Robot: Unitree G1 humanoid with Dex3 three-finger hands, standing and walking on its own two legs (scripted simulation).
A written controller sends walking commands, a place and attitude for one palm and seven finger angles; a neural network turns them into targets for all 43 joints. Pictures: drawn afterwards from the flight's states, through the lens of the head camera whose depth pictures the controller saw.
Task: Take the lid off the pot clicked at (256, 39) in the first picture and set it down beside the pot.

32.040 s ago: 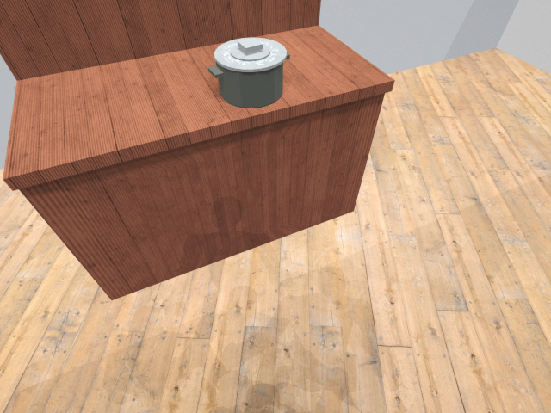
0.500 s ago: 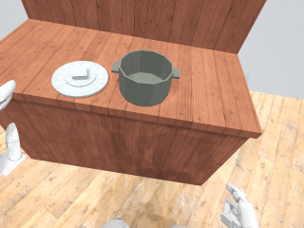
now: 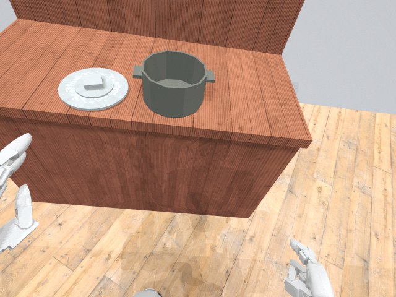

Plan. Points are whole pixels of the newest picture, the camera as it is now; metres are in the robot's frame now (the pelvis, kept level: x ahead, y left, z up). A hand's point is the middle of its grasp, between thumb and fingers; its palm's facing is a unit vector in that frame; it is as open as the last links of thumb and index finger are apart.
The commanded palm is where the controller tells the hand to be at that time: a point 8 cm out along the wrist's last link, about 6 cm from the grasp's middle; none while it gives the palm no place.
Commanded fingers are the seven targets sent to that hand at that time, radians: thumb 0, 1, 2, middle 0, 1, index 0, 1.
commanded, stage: stop stepping back and stand still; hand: left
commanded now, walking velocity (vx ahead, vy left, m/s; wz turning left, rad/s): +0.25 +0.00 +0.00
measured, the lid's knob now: (93, 81) +0.71 +0.36 -0.02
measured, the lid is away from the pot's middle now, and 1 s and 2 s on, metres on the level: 0.25 0.25 0.25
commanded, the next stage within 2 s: let the arm hang, fingers relaxed in 1.98 s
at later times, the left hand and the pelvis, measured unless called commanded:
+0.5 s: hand out of the picture +0.08 +0.27 +0.17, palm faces +0.35 -0.85 -0.40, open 7.4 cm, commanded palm +0.04 +0.31 +0.19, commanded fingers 0.00 0.90 0.90 -0.20 -0.30 -0.20 -0.30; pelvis -0.08 +0.03 +0.00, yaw +2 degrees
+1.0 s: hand out of the picture -0.14 +0.18 -0.19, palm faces +0.09 -0.99 -0.09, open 7.3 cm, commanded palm none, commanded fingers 0.00 0.90 0.90 -0.20 -0.30 -0.20 -0.30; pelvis -0.11 +0.02 +0.00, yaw +6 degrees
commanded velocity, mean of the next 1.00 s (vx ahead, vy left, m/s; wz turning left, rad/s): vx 0.13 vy -0.04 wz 0.00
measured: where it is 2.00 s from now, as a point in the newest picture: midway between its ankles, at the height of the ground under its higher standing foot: outside the picture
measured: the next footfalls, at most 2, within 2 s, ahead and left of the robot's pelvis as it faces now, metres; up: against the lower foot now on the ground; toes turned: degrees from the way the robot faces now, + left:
right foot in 0.02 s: +0.04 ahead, -0.14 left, +0.00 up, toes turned -1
left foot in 0.18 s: -0.03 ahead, +0.13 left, +0.00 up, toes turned +8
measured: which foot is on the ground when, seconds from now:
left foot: down 0.00-0.06, up 0.08-0.16, down 0.18-1.00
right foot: up 0.00-0.00, down 0.02-0.20, up 0.22-0.36, down 0.38-0.52, up 0.54-0.86, down 0.88-1.00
